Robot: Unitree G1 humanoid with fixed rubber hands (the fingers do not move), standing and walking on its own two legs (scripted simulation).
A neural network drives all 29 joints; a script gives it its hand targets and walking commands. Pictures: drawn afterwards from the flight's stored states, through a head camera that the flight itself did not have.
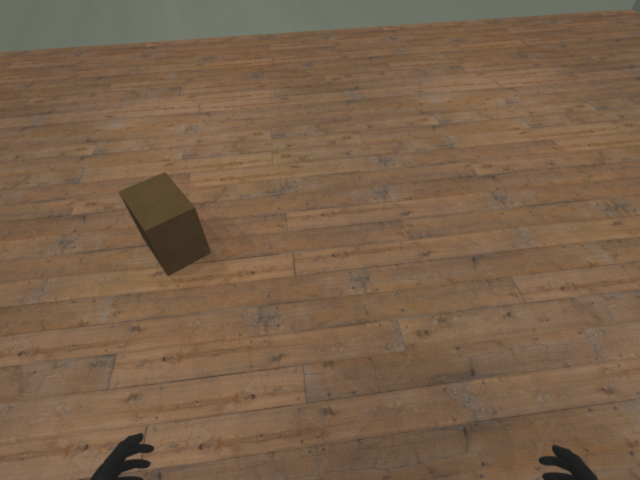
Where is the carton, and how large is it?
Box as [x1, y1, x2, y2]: [118, 172, 210, 275]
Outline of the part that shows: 164,172 118,191 143,238 167,275 169,275 210,253 193,205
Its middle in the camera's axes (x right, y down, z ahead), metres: -0.63 -0.07 +1.57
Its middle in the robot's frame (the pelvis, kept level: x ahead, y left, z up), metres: +1.14 +0.70 -0.64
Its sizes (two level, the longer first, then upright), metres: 0.278 0.195 0.266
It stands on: the floor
